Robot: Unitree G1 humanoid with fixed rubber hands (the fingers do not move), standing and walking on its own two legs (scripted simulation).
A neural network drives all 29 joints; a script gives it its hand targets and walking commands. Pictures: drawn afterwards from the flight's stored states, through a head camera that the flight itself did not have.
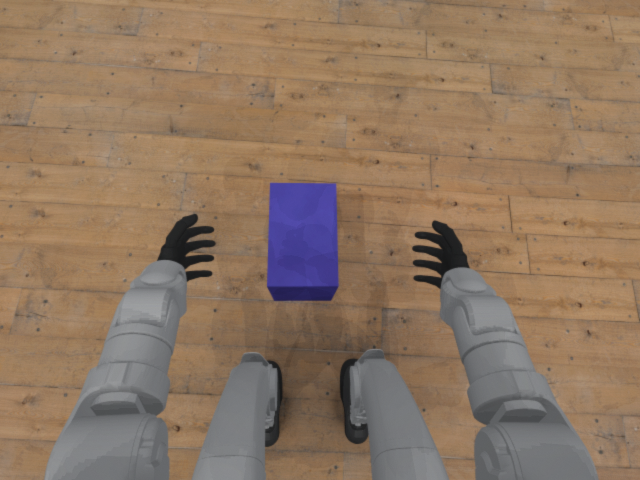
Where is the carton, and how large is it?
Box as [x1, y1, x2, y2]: [267, 183, 338, 300]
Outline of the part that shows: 270,183 267,287 273,299 330,300 338,286 335,183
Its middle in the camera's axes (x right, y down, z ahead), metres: -0.04 +0.01 +1.01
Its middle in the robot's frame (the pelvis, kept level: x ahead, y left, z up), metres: +0.53 +0.01 -0.57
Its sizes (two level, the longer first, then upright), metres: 0.252 0.160 0.234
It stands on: the floor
